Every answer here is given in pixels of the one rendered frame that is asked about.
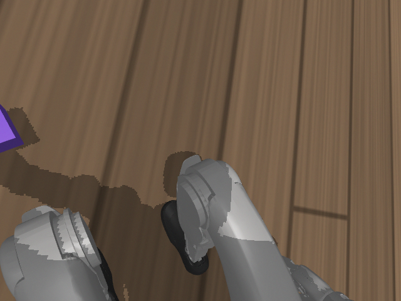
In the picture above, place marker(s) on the right robot foot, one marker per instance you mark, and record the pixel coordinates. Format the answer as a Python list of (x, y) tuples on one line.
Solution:
[(175, 233)]

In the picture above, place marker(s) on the left robot foot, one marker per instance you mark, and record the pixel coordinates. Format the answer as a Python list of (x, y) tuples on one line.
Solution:
[(108, 277)]

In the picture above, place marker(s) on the right robot hand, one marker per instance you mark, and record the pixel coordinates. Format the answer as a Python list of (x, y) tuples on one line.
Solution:
[(308, 283)]

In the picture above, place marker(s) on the carton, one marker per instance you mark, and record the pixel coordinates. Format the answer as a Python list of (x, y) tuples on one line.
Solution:
[(9, 137)]

